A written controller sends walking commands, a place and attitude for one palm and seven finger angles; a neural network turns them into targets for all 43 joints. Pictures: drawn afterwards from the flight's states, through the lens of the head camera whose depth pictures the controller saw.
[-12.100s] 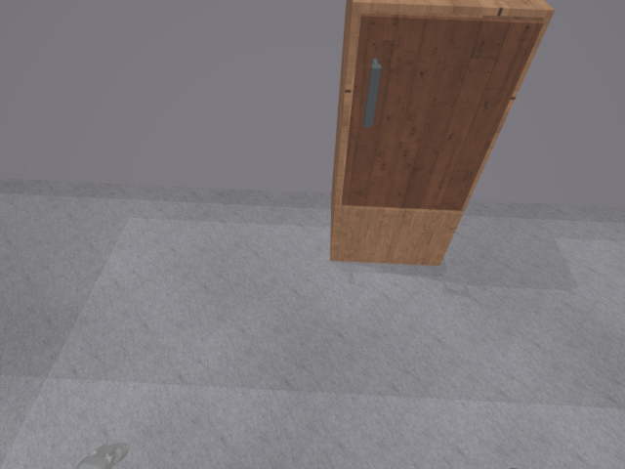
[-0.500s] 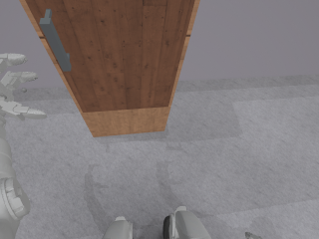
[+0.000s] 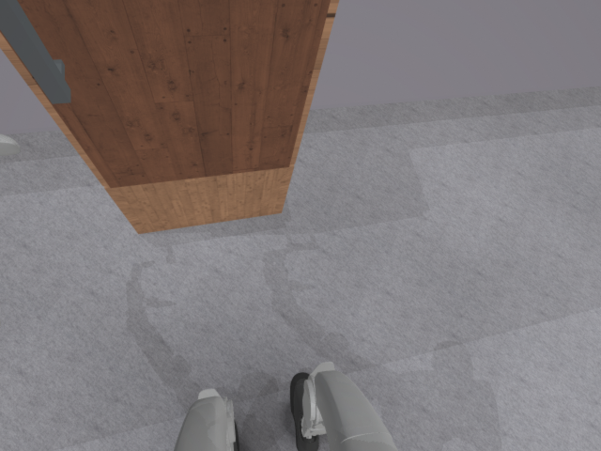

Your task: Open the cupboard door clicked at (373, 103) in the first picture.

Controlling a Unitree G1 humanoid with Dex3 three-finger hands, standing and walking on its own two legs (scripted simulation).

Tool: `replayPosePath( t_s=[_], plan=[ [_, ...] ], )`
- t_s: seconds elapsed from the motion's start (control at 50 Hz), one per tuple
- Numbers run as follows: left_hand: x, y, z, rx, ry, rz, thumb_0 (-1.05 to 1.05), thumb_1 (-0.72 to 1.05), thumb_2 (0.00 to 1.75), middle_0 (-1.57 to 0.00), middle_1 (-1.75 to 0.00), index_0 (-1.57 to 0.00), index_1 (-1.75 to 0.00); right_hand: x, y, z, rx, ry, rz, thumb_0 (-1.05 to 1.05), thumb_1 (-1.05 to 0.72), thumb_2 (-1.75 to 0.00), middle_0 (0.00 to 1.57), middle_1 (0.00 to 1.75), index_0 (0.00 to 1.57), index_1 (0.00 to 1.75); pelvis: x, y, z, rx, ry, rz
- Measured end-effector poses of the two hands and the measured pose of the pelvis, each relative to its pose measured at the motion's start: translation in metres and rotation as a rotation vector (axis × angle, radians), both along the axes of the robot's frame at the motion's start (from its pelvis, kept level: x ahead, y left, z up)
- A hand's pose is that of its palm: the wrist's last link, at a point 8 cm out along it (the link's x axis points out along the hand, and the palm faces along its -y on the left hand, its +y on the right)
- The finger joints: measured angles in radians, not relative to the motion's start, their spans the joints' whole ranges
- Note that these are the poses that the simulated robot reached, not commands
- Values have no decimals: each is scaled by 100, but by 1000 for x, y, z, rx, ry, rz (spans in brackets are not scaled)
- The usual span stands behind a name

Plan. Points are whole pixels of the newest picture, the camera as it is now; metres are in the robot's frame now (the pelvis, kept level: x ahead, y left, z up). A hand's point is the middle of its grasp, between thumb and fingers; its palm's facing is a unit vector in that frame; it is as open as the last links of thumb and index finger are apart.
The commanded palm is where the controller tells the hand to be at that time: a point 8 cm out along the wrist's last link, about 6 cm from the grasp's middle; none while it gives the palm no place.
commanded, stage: move the hooked fingers beside the handle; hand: left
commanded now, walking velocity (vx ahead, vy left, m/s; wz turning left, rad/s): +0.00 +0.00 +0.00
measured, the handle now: (30, 34) +0.61 +0.26 +0.07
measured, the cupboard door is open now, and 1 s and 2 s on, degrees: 0 0 0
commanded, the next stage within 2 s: slide the fingers in behind the handle in 0.94 s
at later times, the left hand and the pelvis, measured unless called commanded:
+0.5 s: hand out of the picture +0.56 +0.32 +0.06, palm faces +0.11 -0.99 -0.03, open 14.0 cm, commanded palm +0.54 +0.35 +0.07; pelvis +0.01 +0.01 +0.00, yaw -1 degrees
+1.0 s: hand out of the picture +0.55 +0.32 +0.06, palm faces +0.10 -0.99 -0.02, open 14.0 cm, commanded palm +0.54 +0.35 +0.07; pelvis +0.02 +0.00 +0.00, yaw -1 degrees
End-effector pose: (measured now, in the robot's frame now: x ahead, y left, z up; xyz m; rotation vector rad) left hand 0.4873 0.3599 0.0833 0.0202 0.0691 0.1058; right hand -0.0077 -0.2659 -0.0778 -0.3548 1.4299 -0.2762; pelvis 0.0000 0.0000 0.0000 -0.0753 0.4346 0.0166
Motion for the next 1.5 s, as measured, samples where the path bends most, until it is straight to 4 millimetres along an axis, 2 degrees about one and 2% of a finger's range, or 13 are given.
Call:
replayPosePath(
  t_s=[0.16,0.3,0.42,0.5,0.66,0.78,0.96,1.2,1.5],
  plan=[
    [24,14,6,10,-21,7,-1,-50,30,-30,-120,-30,-120,-13,7,0,-8,63,-24,1,-90,-90,21,30,21,30,1,3,-6,-17,42,3],
    [34,13,-6,16,13,-35,-1,-50,30,-30,-120,-30,-120,-20,17,0,10,122,-46,1,-90,-90,21,30,20,30,6,8,-7,-26,69,2],
    [39,7,-19,-28,8,-19,-1,-50,30,-30,-120,-30,-120,-17,22,3,19,130,-55,1,-90,-90,21,30,21,30,11,9,-6,-29,72,0],
    [43,9,-18,3,6,7,-1,-50,30,-30,-120,-30,-120,-11,22,5,15,114,-62,0,-90,-90,21,30,21,30,15,9,-5,-34,70,-1],
    [39,12,-6,9,13,-2,-1,-50,30,-30,-120,-30,-120,-1,21,7,35,106,-55,0,-90,-90,21,30,20,30,21,7,1,-31,54,-2],
    [33,13,-13,8,43,-4,-1,-50,30,-30,-120,-30,-120,8,15,7,26,85,-36,0,-90,-90,21,30,21,30,23,6,1,-28,51,1],
    [33,8,-15,-3,-4,-2,-1,-50,30,-30,-120,-30,-120,13,6,4,7,73,-22,0,-90,-90,21,30,20,30,20,3,-2,-29,52,4],
    [35,6,-13,15,3,-9,-1,-50,30,-30,-120,-30,-120,0,11,-1,20,88,-35,0,-90,-90,21,30,20,30,13,2,-5,-28,58,-1],
    [36,-14,-16,-3,-8,-22,-1,-50,30,-30,-120,-30,-120,-11,19,0,35,90,-57,0,-90,-90,21,30,20,30,11,6,-4,-27,48,-3]
  ],
)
